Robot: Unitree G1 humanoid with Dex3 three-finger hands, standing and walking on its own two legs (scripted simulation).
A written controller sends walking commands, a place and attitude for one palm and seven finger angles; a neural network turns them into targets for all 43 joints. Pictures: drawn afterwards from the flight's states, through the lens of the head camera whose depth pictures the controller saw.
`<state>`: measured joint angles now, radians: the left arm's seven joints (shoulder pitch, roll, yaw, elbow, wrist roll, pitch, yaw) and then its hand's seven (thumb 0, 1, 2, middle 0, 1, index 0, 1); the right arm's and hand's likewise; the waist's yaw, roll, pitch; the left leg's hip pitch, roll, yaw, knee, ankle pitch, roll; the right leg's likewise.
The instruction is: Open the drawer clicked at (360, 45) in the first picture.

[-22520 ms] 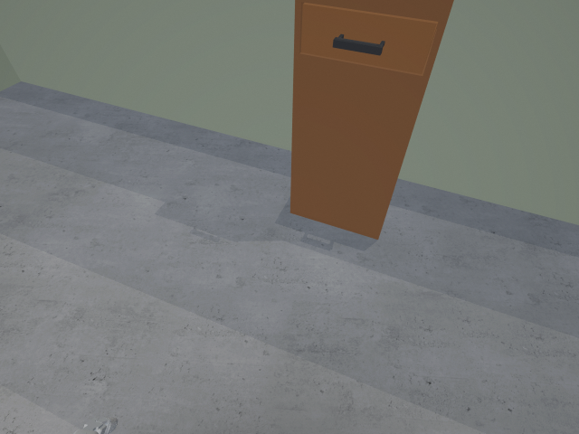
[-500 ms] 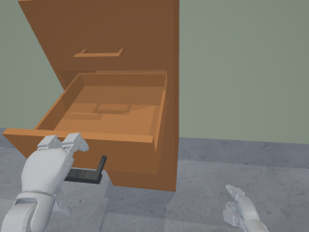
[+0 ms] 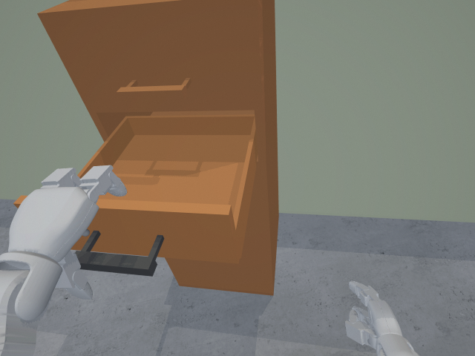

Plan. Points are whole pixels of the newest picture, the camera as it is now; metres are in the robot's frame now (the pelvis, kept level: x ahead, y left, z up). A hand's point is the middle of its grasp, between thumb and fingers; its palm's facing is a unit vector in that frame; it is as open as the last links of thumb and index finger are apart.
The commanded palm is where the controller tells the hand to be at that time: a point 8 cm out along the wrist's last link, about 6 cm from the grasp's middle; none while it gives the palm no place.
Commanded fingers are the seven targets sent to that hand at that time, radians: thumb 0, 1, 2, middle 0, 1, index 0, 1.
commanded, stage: lift the hand off the handle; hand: left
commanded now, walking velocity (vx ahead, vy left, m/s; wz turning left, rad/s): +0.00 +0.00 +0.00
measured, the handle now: (119, 251) +0.24 +0.26 +0.07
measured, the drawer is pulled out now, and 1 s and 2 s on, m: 0.30 0.30 0.30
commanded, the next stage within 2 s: draw the hand back to the body in 0.38 s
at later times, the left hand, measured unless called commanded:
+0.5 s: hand (77, 208) +0.23 +0.25 +0.21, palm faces +0.13 -0.03 -0.99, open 13.9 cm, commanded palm +0.17 +0.25 +0.28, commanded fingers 0.00 -0.50 0.30 -0.30 -1.20 -0.30 -1.20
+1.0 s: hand (58, 227) +0.19 +0.26 +0.21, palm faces +0.16 -0.02 -0.99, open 13.9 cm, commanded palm +0.15 +0.27 +0.27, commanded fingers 0.00 -0.50 0.30 -0.30 -1.20 -0.30 -1.20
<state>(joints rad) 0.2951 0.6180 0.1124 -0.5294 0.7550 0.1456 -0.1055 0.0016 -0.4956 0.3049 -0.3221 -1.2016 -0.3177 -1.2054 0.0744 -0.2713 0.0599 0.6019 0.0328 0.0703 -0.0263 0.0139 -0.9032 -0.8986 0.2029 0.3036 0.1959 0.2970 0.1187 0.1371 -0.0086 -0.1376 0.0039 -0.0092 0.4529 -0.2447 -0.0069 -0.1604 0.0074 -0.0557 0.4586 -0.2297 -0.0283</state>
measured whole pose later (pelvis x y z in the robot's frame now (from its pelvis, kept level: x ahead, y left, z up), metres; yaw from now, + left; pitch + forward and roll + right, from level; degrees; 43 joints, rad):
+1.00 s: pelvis -0.02 +0.02 +0.00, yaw +0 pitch -4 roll +0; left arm 0.23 0.70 0.18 -0.58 0.67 0.13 -0.21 0.00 -0.50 0.30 -0.32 -1.20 -0.32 -1.20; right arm 0.06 -0.26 0.08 0.58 0.04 0.04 -0.02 0.01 -0.90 -0.90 0.20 0.30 0.20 0.30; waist 0.13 0.13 -0.01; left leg -0.19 -0.02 -0.01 0.49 -0.24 0.01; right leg -0.20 -0.02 -0.05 0.49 -0.22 -0.01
